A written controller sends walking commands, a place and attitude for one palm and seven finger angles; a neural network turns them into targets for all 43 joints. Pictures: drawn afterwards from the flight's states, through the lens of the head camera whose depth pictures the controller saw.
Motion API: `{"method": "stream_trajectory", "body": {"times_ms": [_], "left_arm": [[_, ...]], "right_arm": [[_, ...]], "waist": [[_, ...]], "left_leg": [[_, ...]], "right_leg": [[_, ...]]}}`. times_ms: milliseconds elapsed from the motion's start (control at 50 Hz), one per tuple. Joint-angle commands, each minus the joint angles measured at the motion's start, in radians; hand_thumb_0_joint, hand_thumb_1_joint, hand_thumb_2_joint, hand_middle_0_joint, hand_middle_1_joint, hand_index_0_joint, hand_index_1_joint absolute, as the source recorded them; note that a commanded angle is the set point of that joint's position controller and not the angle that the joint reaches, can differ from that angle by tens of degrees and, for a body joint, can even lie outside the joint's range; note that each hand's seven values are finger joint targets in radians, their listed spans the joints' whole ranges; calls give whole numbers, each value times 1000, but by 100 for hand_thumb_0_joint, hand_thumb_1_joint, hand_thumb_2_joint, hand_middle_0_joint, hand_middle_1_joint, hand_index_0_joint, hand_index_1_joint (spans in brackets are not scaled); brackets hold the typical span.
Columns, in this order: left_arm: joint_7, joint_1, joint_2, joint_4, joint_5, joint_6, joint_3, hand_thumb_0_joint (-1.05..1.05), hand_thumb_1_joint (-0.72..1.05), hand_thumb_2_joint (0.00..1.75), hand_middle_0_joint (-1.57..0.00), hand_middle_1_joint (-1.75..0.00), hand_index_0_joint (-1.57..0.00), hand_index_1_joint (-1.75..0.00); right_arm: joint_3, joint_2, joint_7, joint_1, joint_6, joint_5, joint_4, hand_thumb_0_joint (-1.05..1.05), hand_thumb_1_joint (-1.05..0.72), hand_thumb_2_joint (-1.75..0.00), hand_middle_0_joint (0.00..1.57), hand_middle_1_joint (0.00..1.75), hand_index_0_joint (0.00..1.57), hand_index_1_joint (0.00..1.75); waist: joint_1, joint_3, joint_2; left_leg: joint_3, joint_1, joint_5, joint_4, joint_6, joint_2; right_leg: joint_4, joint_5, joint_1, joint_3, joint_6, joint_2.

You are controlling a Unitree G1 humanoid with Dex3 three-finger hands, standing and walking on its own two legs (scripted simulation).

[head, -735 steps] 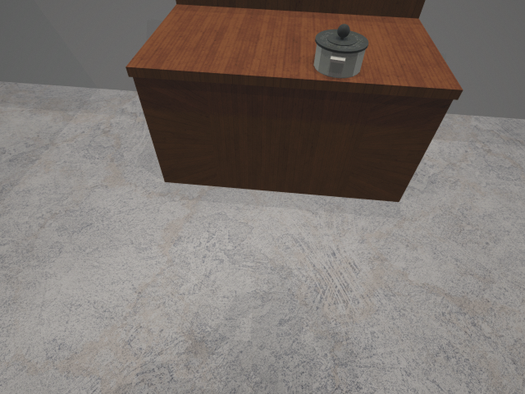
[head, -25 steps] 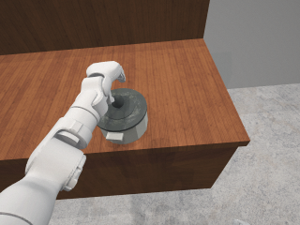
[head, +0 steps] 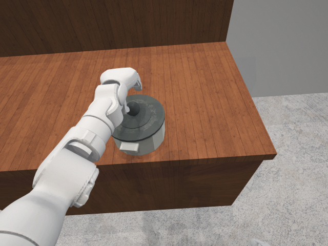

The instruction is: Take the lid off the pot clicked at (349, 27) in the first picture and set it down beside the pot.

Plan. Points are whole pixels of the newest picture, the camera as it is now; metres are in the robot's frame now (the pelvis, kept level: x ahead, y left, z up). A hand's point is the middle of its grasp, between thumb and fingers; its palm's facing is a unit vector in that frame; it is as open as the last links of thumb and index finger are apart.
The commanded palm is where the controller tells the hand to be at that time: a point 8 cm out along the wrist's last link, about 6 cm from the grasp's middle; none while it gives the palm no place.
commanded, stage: lower the open fingers around the knob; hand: left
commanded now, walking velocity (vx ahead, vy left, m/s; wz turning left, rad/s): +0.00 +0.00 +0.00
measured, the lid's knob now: (132, 108) +0.50 +0.09 +0.03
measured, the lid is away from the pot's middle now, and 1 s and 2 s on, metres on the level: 0.00 0.00 0.00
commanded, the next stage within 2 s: close the fingers and squeeze the knob in 0.90 s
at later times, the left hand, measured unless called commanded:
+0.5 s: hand (127, 107) +0.47 +0.09 +0.07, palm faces -0.33 -0.06 -0.94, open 10.0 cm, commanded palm +0.47 +0.10 +0.13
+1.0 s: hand (125, 110) +0.47 +0.10 +0.05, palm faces -0.35 -0.05 -0.94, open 10.1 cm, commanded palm +0.48 +0.10 +0.11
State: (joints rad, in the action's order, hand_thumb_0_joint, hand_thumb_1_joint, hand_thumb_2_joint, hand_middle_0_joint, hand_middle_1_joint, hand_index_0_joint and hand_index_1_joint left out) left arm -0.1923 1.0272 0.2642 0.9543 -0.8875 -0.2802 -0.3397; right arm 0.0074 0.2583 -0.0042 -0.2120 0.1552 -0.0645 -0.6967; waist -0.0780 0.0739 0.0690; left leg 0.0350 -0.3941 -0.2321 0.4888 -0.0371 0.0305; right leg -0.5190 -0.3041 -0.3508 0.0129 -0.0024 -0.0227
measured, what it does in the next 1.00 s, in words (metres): stands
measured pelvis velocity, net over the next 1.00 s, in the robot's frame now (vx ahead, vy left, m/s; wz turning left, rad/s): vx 0.01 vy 0.00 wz -0.02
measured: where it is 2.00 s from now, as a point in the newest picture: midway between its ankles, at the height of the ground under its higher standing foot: outside the picture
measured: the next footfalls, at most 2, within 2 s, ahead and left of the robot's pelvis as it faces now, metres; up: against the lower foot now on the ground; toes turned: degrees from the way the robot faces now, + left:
none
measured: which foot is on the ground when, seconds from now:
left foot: down 0.00-1.00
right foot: down 0.00-1.00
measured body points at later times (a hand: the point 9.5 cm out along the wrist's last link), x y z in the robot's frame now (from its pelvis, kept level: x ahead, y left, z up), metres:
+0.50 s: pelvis +0.00 +0.00 +0.00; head +0.05 -0.03 +0.45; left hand +0.48 +0.09 +0.12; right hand +0.07 -0.27 -0.14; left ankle +0.00 +0.10 -0.74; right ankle -0.03 -0.12 -0.74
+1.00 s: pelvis +0.01 +0.00 +0.00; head +0.06 -0.02 +0.44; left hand +0.49 +0.10 +0.10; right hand +0.05 -0.27 -0.14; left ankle +0.00 +0.10 -0.74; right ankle -0.03 -0.12 -0.74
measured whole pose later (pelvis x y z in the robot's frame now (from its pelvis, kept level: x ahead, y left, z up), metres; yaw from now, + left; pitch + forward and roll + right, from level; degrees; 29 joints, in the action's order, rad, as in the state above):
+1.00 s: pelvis +0.01 +0.00 +0.00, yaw -1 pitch +11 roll +0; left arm -0.09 0.97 0.29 1.05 -0.91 -0.23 -0.30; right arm -0.02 0.26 -0.01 -0.26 0.14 -0.06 -0.73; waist -0.11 0.09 0.06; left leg 0.05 -0.48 -0.26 0.54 -0.03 0.01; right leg -0.54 -0.31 -0.43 0.00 0.00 0.00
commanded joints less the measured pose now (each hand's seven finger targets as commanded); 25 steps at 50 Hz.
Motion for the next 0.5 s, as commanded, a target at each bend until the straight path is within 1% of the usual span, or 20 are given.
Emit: {"method": "stream_trajectory", "body": {"times_ms": [0, 20, 40, 60, 80, 100, 120, 140, 160, 180, 220, 240, 260, 280, 320, 360, 380, 420, 460, 480], "left_arm": [[60, 513, 161, -145, -24, 7, 64, 0, -28, 138, -83, -8, -83, -8], [65, 532, 162, -156, -21, 7, 64, 0, -28, 138, -83, -8, -83, -8], [73, 520, 186, -142, -23, 5, 87, 0, -28, 138, -83, -8, -83, -8], [77, 550, 169, -173, -18, 9, 70, 0, -28, 138, -83, -8, -83, -8], [82, 525, 194, -147, -19, 12, 98, 0, -28, 138, -83, -8, -83, -8], [86, 526, 188, -134, -25, 9, 83, 0, -28, 138, -83, -8, -83, -8], [91, 541, 195, -151, -25, 9, 89, 0, -28, 138, -83, -8, -83, -8], [99, 528, 236, -136, -36, 8, 122, 0, -28, 138, -83, -8, -83, -8], [98, 513, 193, -130, -36, 5, 86, 0, -28, 138, -83, -8, -83, -8], [97, 522, 170, -146, -33, 10, 77, 0, -28, 138, -83, -8, -83, -8], [100, 494, 161, -125, -30, 7, 74, 0, -28, 138, -83, -8, -83, -8], [100, 468, 161, -84, -30, -1, 76, 0, -28, 138, -83, -8, -83, -8], [101, 487, 152, -101, -24, -2, 67, 0, -28, 138, -83, -8, -83, -8], [100, 494, 161, -121, -15, 7, 82, 0, -28, 138, -83, -8, -83, -8], [105, 496, 219, -129, -27, 16, 117, 0, -28, 138, -83, -8, -83, -8], [108, 501, 182, -119, -38, 16, 80, 0, -28, 138, -83, -8, -83, -8], [108, 490, 169, -113, -34, 19, 75, 0, -28, 138, -83, -8, -83, -8], [112, 474, 187, -95, -26, 19, 92, 0, -28, 138, -83, -8, -83, -8], [117, 471, 201, -117, -27, 25, 104, 0, -28, 138, -83, -8, -83, -8], [113, 461, 182, -128, -26, 32, 94, 0, -28, 138, -83, -8, -83, -8]], "right_arm": [[-43, 123, -10, 10, -38, 3, 103, 0, -90, -90, 20, 30, 20, 30], [-44, 124, -10, 4, -39, 2, 99, 0, -90, -90, 20, 30, 20, 30], [-45, 125, -12, 1, -41, 2, 97, 0, -90, -90, 20, 30, 20, 30], [-44, 122, -13, 1, -47, 2, 100, 0, -90, -90, 20, 30, 20, 30], [-46, 124, -14, -2, -50, 4, 99, 0, -90, -90, 20, 30, 20, 30], [-43, 126, -16, -6, -50, 2, 94, 0, -90, -90, 20, 30, 20, 30], [-46, 124, -17, -12, -54, 2, 93, 0, -90, -90, 20, 30, 20, 30], [-47, 129, -19, -18, -55, 4, 88, 0, -90, -90, 20, 30, 20, 30], [-44, 125, -17, -14, -55, 2, 93, 0, -90, -90, 20, 30, 20, 30], [-49, 123, -15, -15, -57, 2, 94, 0, -90, -90, 20, 30, 20, 30], [-53, 125, -12, -21, -56, 4, 88, 0, -90, -90, 20, 30, 20, 30], [-51, 129, -11, -23, -52, 2, 84, 0, -90, -90, 20, 30, 20, 30], [-51, 130, -11, -25, -52, 1, 83, 0, -90, -90, 20, 30, 20, 30], [-54, 128, -14, -22, -56, 3, 89, 0, -90, -90, 20, 30, 20, 30], [-54, 131, -19, -30, -58, 4, 86, 0, -90, -90, 20, 30, 20, 30], [-53, 127, -22, -33, -57, 1, 80, 0, -90, -90, 20, 30, 20, 30], [-54, 127, -20, -35, -58, 0, 80, 0, -90, -90, 20, 30, 20, 30], [-54, 132, -21, -39, -58, 1, 77, 0, -90, -90, 20, 30, 20, 30], [-54, 130, -20, -40, -58, 3, 80, 0, -90, -90, 20, 30, 20, 30], [-57, 128, -21, -36, -58, 4, 86, 0, -90, -90, 20, 30, 20, 30]], "waist": [[-22, 374, -124], [-25, 378, -116], [-20, 381, -123], [-24, 397, -109], [-18, 396, -136], [-23, 387, -114], [-23, 395, -118], [-17, 408, -118], [-20, 405, -99], [-24, 412, -104], [-24, 408, -105], [-24, 375, -110], [-28, 381, -112], [-25, 394, -122], [-23, 421, -121], [-35, 396, -108], [-35, 393, -126], [-35, 382, -118], [-28, 417, -94], [-30, 427, -112]], "left_leg": [[-42, 277, 315, -2, -33, 3], [-41, 281, 303, -6, -32, 1], [-39, 275, 296, -5, -34, 2], [-37, 282, 294, -6, -34, 4], [-41, 263, 302, -1, -35, 5], [-33, 259, 285, -5, -35, 4], [-33, 261, 282, -4, -37, 4], [-34, 261, 301, -2, -37, 2], [-33, 264, 308, 0, -35, 5], [-36, 271, 338, 6, -35, 1], [-35, 278, 332, 10, -35, -1], [-33, 258, 315, 7, -33, -2], [-33, 253, 301, 3, -34, -1], [-31, 252, 315, 9, -37, 1], [-25, 255, 309, 13, -41, 3], [-21, 248, 306, 12, -41, 2], [-25, 238, 314, 15, -40, 1], [-19, 230, 293, 16, -41, 3], [-21, 249, 319, 21, -40, 3], [-18, 249, 342, 30, -42, 3]], "right_leg": [[42, 394, 29, 28, 33, 45], [43, 384, 21, 27, 32, 45], [45, 382, 29, 25, 32, 46], [45, 388, 33, 23, 30, 45], [45, 394, 48, 22, 32, 44], [44, 389, 38, 18, 31, 44], [47, 395, 45, 18, 29, 45], [41, 410, 55, 18, 32, 45], [40, 410, 42, 20, 32, 46], [39, 424, 40, 21, 33, 45], [38, 416, 27, 24, 31, 49], [40, 402, 13, 25, 31, 50], [40, 396, 18, 24, 30, 50], [43, 415, 34, 21, 30, 47], [42, 434, 56, 11, 27, 46], [43, 428, 32, 14, 28, 47], [42, 431, 36, 14, 29, 47], [43, 424, 31, 13, 27, 48], [35, 449, 43, 11, 28, 47], [37, 471, 50, 9, 27, 45]]}}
